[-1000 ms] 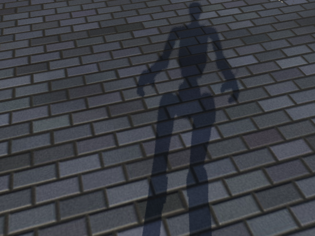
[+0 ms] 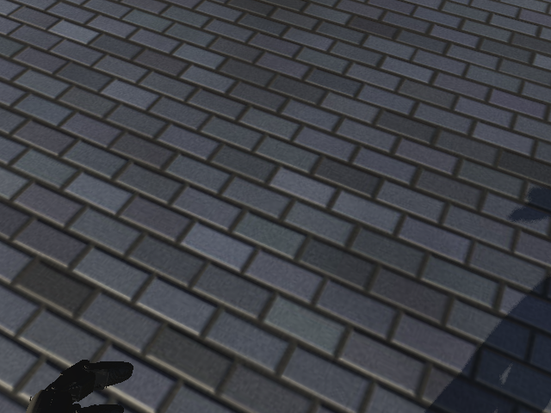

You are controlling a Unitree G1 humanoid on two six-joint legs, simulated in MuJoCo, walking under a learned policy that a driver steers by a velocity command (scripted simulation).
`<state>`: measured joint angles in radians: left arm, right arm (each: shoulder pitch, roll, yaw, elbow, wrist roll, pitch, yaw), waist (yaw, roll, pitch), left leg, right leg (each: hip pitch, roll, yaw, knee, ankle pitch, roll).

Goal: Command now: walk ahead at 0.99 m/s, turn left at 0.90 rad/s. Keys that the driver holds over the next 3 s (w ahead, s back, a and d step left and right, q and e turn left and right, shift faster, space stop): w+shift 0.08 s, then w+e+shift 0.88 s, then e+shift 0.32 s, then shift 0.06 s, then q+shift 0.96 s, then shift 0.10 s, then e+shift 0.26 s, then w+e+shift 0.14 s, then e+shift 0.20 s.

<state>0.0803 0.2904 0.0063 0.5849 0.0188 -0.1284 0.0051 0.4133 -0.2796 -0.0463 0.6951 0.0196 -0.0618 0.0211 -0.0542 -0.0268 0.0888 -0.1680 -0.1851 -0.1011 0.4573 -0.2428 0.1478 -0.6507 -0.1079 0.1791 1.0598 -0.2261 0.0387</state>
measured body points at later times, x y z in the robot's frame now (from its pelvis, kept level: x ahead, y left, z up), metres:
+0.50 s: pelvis +0.45 -0.09 +0.01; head +0.47 -0.09 +0.46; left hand +0.40 +0.17 -0.12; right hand +0.69 -0.31 -0.04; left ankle +0.60 +0.07 -0.68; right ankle +0.39 -0.16 -0.74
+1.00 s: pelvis +0.88 -0.14 -0.01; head +0.89 -0.18 +0.44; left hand +1.22 -0.05 -0.05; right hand +0.70 -0.40 -0.14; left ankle +0.82 +0.04 -0.74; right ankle +0.99 -0.34 -0.67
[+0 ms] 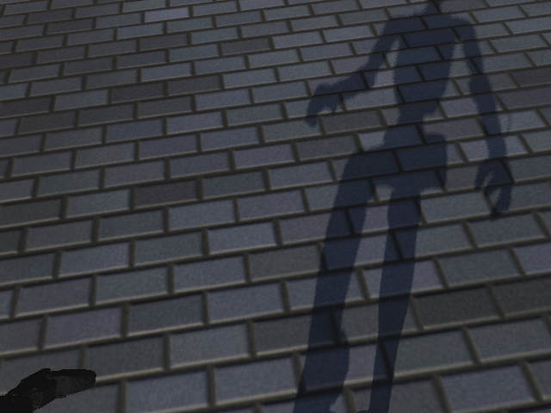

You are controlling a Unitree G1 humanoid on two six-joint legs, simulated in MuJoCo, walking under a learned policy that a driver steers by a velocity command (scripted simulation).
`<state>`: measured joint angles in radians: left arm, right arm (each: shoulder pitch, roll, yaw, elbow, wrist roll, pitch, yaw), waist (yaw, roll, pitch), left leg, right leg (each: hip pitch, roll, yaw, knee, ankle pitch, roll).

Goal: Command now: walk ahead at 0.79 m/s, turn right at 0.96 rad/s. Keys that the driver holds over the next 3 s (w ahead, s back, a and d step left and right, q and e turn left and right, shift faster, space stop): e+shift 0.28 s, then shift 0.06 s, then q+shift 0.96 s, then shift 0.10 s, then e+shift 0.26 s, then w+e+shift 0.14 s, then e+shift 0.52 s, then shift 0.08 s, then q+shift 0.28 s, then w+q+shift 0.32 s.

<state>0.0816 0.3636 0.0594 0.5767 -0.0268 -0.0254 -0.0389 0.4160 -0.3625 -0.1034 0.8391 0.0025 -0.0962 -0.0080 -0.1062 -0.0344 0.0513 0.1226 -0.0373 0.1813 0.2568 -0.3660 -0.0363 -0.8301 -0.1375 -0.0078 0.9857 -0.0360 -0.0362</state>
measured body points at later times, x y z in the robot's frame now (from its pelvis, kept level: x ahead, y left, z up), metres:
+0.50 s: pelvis +0.29 +0.00 +0.01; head +0.31 -0.02 +0.46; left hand +0.54 +0.20 -0.08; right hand +0.35 -0.31 -0.09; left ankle +0.46 +0.11 -0.69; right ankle +0.29 -0.08 -0.72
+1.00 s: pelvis +0.35 -0.01 +0.02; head +0.38 -0.02 +0.47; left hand +0.48 +0.28 -0.08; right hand +0.50 -0.31 -0.07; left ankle +0.40 +0.11 -0.69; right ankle +0.35 -0.11 -0.72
